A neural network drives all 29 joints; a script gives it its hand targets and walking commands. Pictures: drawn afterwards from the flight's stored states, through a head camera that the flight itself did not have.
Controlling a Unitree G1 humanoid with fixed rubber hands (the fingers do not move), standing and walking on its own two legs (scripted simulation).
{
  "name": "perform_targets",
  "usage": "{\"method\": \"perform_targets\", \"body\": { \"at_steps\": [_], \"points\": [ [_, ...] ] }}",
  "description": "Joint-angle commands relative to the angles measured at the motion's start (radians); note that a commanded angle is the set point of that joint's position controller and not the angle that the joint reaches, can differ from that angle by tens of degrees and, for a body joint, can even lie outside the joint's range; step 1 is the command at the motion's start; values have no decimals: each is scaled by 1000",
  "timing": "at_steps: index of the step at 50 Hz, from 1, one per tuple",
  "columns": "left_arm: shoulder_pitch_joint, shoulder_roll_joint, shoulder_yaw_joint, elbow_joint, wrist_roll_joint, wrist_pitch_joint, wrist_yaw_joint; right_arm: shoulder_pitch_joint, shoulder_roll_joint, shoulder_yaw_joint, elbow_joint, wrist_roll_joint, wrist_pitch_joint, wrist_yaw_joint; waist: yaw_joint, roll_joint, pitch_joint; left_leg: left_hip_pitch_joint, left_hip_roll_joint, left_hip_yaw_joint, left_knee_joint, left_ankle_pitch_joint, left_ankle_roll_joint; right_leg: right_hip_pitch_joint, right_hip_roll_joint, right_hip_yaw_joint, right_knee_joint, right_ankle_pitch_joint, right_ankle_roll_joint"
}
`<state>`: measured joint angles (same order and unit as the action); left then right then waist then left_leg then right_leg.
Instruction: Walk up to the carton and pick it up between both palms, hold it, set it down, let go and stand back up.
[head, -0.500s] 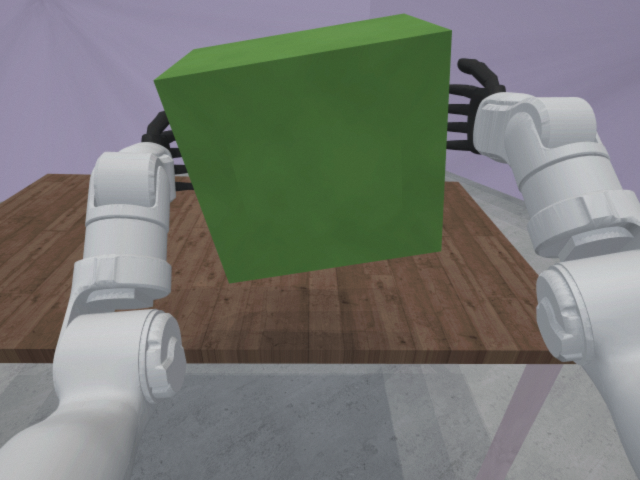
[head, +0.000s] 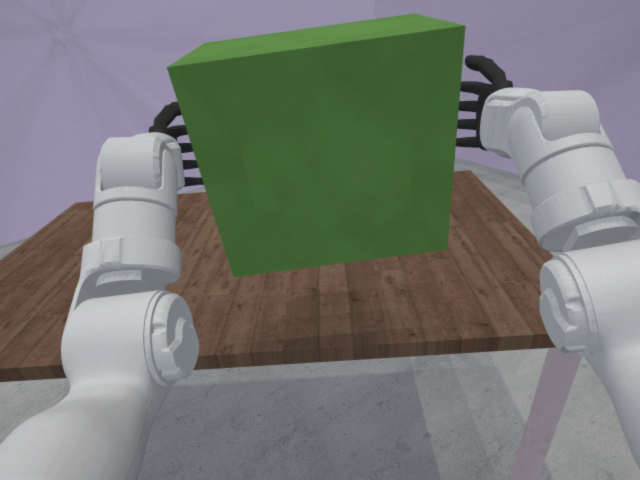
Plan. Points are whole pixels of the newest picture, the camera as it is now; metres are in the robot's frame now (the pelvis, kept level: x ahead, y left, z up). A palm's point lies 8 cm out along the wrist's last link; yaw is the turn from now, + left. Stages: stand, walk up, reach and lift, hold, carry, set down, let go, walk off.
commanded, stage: hold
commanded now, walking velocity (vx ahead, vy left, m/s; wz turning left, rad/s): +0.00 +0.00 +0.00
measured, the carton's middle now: (324, 144) +0.44 -0.01 +0.33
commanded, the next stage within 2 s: set down in 0.66 s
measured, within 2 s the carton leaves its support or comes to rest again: neither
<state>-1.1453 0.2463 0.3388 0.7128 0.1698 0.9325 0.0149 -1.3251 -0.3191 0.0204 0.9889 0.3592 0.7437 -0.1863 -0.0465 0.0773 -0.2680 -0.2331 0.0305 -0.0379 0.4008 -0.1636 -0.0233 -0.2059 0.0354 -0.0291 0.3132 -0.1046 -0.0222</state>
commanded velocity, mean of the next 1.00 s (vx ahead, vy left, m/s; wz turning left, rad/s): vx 0.00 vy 0.00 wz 0.00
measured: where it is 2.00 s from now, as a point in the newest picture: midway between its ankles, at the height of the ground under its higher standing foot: outside the picture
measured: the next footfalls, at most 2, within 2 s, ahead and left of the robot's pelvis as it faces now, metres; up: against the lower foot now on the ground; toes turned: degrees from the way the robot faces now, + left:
none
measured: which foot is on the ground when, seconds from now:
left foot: down 0.00-1.00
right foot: down 0.00-1.00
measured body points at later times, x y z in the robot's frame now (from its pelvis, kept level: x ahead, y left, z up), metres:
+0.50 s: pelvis +0.01 +0.00 +0.00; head -0.09 +0.04 +0.44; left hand +0.39 +0.21 +0.31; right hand +0.38 -0.15 +0.38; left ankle +0.03 +0.13 -0.75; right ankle +0.04 -0.11 -0.75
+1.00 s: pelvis +0.01 +0.00 +0.00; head -0.10 -0.02 +0.44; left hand +0.38 +0.20 +0.40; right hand +0.38 -0.17 +0.42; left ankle +0.03 +0.13 -0.75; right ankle +0.04 -0.11 -0.75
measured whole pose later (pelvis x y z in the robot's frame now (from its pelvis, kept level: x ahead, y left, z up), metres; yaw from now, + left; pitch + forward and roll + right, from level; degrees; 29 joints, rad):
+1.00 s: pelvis +0.01 +0.00 +0.00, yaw +1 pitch -1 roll +0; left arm -1.24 0.29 0.45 0.78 0.21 0.83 -0.03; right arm -1.46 -0.27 -0.12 1.00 0.24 0.69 -0.21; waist -0.03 0.08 -0.26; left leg -0.20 0.01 -0.04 0.36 -0.15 -0.01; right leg -0.19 0.01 -0.03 0.32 -0.12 -0.01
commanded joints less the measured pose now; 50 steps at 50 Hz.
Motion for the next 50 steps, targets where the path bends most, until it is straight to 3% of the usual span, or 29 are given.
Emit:
{"method": "perform_targets", "body": {
  "at_steps": [1,5,11,19,24,28,33,34,36,38,43,45,50],
  "points": [
    [-900,-406,-126,-110,-258,-146,-221,-769,644,40,-249,167,-34,194,16,-233,-265,-91,-45,-28,-66,-16,33,242,-54,181,-91,-164,31],
    [-884,-408,-125,-76,-270,-152,-237,-793,636,35,-278,174,-39,182,4,-226,-264,-75,-44,-30,-78,17,40,264,-41,157,-82,-75,33],
    [-836,-457,-167,-135,-276,-141,-251,-774,592,43,-336,214,-34,178,-20,-114,-272,-43,-34,-44,-98,105,19,299,-8,96,-46,115,11],
    [-847,-555,-288,-398,-296,-125,-228,-665,531,23,-368,253,-16,200,-72,86,-323,-22,-7,-85,-121,165,-32,354,26,71,11,224,-11],
    [-847,-605,-380,-576,-315,-104,-196,-576,511,31,-377,284,-9,207,-103,187,-376,27,-22,-80,-77,258,-84,340,30,79,23,262,-19],
    [-837,-591,-382,-596,-299,-85,-185,-562,509,39,-355,288,-2,215,-94,189,-319,-20,-29,-71,-86,186,-83,331,23,87,13,205,-17],
    [-856,-564,-370,-567,-293,-84,-173,-623,551,62,-376,288,-11,216,-61,129,-304,-44,-45,-63,-79,114,-65,299,2,98,-4,134,-5],
    [-946,-524,-361,-635,-306,-89,-152,-727,695,131,-489,331,2,198,-30,62,-414,-50,-76,-52,-76,144,-17,320,7,110,-6,118,31],
    [-937,-521,-334,-557,-318,-82,-139,-743,714,121,-454,323,18,188,-28,19,-389,-75,-85,-52,-78,82,6,288,-1,116,-24,58,36],
    [-965,-506,-269,-468,-294,-98,-145,-786,724,84,-397,280,2,182,-4,-37,-340,-88,-87,-43,-81,6,19,255,-18,136,-49,-53,35],
    [-954,-433,-65,-150,-201,-170,-204,-895,683,-49,-293,109,-89,187,39,-131,-231,-80,-83,-6,-103,-87,46,165,-58,133,-87,-288,17],
    [-910,-400,-48,-92,-188,-187,-229,-858,647,-70,-230,68,-102,182,35,-176,-221,-63,-75,1,-122,-73,55,221,-44,114,-85,-238,32],
    [-795,-356,-29,10,-127,-206,-322,-680,561,-132,-31,8,-99,166,-25,-243,-54,7,-86,14,-170,-68,61,287,-9,61,-89,-79,46]
  ]
}}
